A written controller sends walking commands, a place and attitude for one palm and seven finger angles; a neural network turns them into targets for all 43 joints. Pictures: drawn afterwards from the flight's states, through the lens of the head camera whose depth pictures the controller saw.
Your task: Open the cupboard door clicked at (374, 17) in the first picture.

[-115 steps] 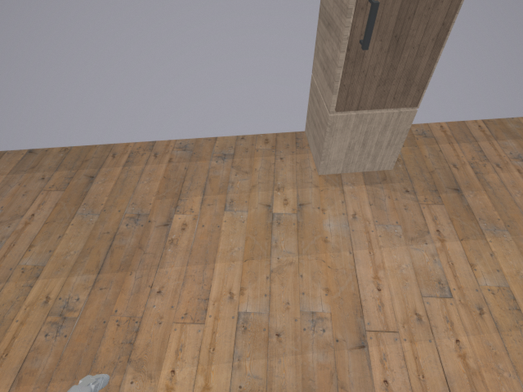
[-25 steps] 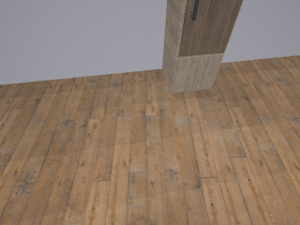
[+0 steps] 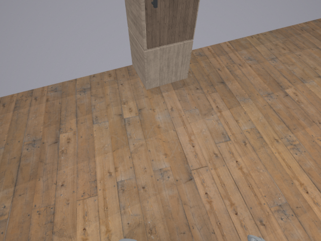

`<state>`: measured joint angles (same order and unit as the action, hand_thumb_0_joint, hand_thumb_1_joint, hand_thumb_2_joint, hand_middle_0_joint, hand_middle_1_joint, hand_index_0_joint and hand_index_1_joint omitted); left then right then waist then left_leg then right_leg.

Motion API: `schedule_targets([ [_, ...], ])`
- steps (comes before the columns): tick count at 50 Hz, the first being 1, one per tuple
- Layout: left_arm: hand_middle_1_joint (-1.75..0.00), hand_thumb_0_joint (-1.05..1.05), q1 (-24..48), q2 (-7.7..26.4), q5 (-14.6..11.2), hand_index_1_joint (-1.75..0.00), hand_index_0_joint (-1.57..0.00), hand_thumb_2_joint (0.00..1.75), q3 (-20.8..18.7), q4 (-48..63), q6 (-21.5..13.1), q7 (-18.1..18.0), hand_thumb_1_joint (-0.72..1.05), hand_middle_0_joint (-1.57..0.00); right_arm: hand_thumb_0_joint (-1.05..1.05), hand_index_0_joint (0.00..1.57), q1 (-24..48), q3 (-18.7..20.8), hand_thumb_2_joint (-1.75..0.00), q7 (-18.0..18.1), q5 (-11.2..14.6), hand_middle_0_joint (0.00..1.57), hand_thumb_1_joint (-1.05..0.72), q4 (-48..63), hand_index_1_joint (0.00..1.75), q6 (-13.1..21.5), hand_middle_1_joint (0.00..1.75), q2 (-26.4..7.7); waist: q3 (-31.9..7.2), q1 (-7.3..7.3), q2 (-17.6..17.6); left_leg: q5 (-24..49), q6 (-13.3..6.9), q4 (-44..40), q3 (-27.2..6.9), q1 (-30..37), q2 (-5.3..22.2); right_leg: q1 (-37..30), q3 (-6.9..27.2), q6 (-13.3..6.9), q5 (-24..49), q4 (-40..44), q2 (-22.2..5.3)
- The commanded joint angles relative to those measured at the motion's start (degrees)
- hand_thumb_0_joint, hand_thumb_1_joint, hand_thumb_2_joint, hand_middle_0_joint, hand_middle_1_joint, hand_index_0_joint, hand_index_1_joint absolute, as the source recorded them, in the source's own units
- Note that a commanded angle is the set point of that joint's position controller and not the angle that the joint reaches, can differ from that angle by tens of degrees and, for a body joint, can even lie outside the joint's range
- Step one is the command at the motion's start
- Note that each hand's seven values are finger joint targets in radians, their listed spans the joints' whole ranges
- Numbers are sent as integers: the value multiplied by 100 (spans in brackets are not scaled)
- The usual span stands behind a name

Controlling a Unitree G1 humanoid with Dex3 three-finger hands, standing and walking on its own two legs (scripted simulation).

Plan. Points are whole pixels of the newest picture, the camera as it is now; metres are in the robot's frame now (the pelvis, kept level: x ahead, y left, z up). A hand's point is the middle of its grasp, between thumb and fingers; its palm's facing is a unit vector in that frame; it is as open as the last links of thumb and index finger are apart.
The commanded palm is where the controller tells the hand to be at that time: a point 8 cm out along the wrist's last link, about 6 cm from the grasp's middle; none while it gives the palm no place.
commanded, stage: walk to a spot facing it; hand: left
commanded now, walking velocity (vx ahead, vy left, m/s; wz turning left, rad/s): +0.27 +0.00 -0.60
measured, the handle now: out of the picture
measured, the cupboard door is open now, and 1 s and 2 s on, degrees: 0 0 0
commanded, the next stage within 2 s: none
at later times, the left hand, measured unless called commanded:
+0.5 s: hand (123, 205) +0.23 +0.14 -0.16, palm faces -0.39 -0.91 -0.15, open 7.4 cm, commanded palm none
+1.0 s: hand (142, 171) +0.36 +0.11 -0.20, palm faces -0.43 -0.88 -0.18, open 7.3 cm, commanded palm none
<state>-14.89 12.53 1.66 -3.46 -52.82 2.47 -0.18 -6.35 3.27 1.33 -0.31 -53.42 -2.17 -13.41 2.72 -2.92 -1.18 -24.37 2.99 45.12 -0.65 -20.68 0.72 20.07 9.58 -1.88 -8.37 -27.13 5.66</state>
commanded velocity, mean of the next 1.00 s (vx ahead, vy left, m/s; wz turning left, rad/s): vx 0.34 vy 0.00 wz -0.39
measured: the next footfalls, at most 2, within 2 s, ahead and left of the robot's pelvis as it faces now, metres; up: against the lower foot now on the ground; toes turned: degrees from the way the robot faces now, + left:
left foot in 0.08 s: +0.02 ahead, +0.13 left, +0.00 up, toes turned -3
right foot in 0.58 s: +0.14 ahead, -0.19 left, +0.00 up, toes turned -30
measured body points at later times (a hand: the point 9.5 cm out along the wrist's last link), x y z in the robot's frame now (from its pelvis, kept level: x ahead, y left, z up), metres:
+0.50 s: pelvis +0.06 +0.00 +0.00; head +0.10 +0.01 +0.45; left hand +0.25 +0.19 -0.15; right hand -0.11 -0.19 -0.13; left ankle -0.02 +0.14 -0.74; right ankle +0.08 -0.17 -0.69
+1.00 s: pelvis +0.25 -0.06 -0.02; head +0.26 -0.03 +0.43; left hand +0.38 +0.15 -0.18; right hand +0.21 -0.31 -0.14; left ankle +0.35 -0.02 -0.74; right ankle +0.11 -0.16 -0.71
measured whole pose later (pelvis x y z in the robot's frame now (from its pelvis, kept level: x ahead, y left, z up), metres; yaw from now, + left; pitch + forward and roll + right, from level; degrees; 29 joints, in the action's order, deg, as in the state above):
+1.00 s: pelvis +0.25 -0.06 -0.02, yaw -30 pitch -2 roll -3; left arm -17.5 13.4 1.5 -4.1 -59.9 -0.3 0.2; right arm -11.9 2.4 -1.1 -2.4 -54.3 4.3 -8.9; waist 0.2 -0.1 -1.7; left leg -15.6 -2.3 39.7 10.1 -22.3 6.2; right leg 13.6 0.0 -1.0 -26.9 -47.8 -0.1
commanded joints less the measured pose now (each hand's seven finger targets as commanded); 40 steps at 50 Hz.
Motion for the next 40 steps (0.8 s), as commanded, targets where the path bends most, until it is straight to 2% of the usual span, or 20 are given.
schedule_targets([
  [1,-30,0,226,1258,-14,-30,-20,90,-324,485,-32,-12,90,-20,0,20,-814,80,-90,72,28,20,-90,339,30,236,30,-494,-997,368,-868,338,-176,-1653,144,1072,-150,-337,1830,-493,-786,798,-1153],
  [2,-30,0,385,1138,-38,-30,-20,90,-290,583,-16,25,90,-20,0,20,-1135,111,-90,96,12,20,-90,259,30,284,30,-667,-922,530,-558,357,-292,-2286,0,2127,43,717,1565,-236,-1941,592,-816],
  [3,-30,0,486,802,-55,-30,-20,90,-234,742,1,89,90,-20,0,20,-1417,213,-90,124,-72,20,-90,243,30,324,30,-1145,-711,736,708,-1047,-642,-3218,-1349,2892,1214,2167,742,69,-2784,-502,-128],
  [4,-30,0,679,665,-67,-30,-20,90,-263,958,-25,142,90,-20,0,20,-1280,273,-90,136,-118,20,-90,366,30,324,30,-1621,-223,690,1825,-1921,-1080,-3869,-2715,2310,2694,2701,-432,357,-2372,-2251,43],
  [5,-30,0,919,892,7,-30,-20,90,-324,967,-49,179,90,-20,0,20,-944,229,-90,103,-82,20,-90,442,30,338,30,-1497,47,620,1588,-2082,-1224,-3979,-2953,1316,2875,2464,-264,373,-1966,-2983,-494],
  [6,-30,0,823,998,52,-30,-20,90,-395,809,-50,251,90,-20,0,20,-645,124,-90,75,-104,20,-90,492,30,366,30,-1106,352,383,912,-1754,-1078,-3914,-2204,768,2344,2147,-396,415,-1501,-3456,-537],
  [7,-30,0,482,860,66,-30,-20,90,-389,677,-41,328,90,-20,0,20,-412,80,-90,76,-116,20,-90,540,30,405,30,-1001,354,159,792,-1340,-960,-3799,-1464,656,1959,2018,-645,453,-1176,-3903,-535],
  [9,-30,0,309,658,69,-30,-20,90,-316,566,-30,395,90,-20,0,20,-623,46,-90,76,-112,20,-90,493,30,496,30,-869,251,168,893,-589,-841,-3613,-651,897,1523,2031,-845,498,-728,-4201,-598],
  [16,-30,0,1096,399,58,-30,-20,90,-175,716,-68,436,90,-20,0,20,-1949,40,-90,78,-87,20,-90,-23,30,657,30,-714,398,561,822,1148,-1033,-3495,-98,2156,1847,2700,-1078,607,-397,-3455,-1059],
  [23,-30,0,1880,167,19,-30,-20,90,-46,784,-164,452,90,-20,0,20,-2311,71,-90,36,-180,20,-90,-409,30,649,30,-737,446,758,989,2371,-945,-3091,808,2196,2012,1675,-1569,320,-724,-1560,-1052],
  [25,-30,0,1717,239,12,-30,-20,90,-40,698,-227,412,90,-20,0,20,-2297,109,-90,3,-176,20,-90,-485,30,634,30,-796,230,668,991,3295,-842,-2645,1028,2188,2015,950,-1791,139,-956,-1086,-805],
  [27,-30,0,546,420,25,-30,-20,90,-119,302,-341,361,90,-20,0,20,-2154,105,-90,-12,-120,20,-90,-488,30,618,30,-865,-436,75,715,4706,-569,-976,1573,1882,1721,-827,-2079,-88,-602,-294,-395],
  [28,-30,0,-477,910,48,-30,-20,90,-239,-18,-437,290,90,-20,0,20,-2131,64,-90,-80,-43,20,-90,-428,30,615,30,-752,-1104,-381,212,3872,-303,423,1668,530,1616,-2835,-1470,-351,-264,-189,-891],
  [29,-30,0,-1307,1646,-2,-30,-20,90,-429,-224,-491,172,90,-20,0,20,-2202,-43,-90,-97,33,20,-90,-200,30,635,30,-274,-1969,-579,-1181,-595,46,2302,1588,-1418,732,-4494,1236,-1033,14,138,-2761],
  [30,-30,0,-1489,1864,-155,-30,-20,90,-461,-300,-436,85,90,-20,0,20,-1438,-35,-90,-39,31,20,-90,92,30,637,30,-368,-1803,-677,-892,-1070,-60,3240,751,-2092,621,-4146,2264,-1381,915,652,-3271],
  [31,-30,0,-1145,1743,-138,-30,-20,90,-428,-222,-428,57,90,-20,0,20,-1170,20,-90,-39,12,20,-90,101,30,641,30,-360,-1457,-555,-693,-570,-102,3474,360,-2121,818,-3397,1853,-1330,390,794,-3079],
  [33,-30,0,-219,1100,-108,-30,-20,90,-231,-63,-463,12,90,-20,0,20,-1117,36,-90,-62,-90,20,-90,-43,30,546,30,-312,-362,-48,-248,215,-70,2995,230,-1817,1149,-1712,853,-1033,-103,1141,-2596],
  [35,-30,0,258,814,-30,-30,-20,90,-161,-37,-528,-15,90,-20,0,20,-1633,36,-90,-91,-141,20,-90,-260,30,409,30,-101,-257,419,-395,413,2,2259,368,-1129,1107,-800,-2,-835,123,1240,-2175],
  [37,-30,0,384,742,-7,-30,-20,90,-137,-55,-549,-17,90,-20,0,20,-1793,34,-90,-129,-147,20,-90,-300,30,347,30,-2,-199,568,-558,616,65,1595,536,-804,1021,-299,-326,-800,-274,1352,-1934],
  [40,-30,0,295,716,6,-30,-20,90,-154,-128,-569,9,90,-20,0,20,-1409,52,-90,-221,-141,20,-90,-104,30,388,30,67,34,507,-649,983,42,414,631,-455,906,60,-310,-754,-1064,1463,-1781],
])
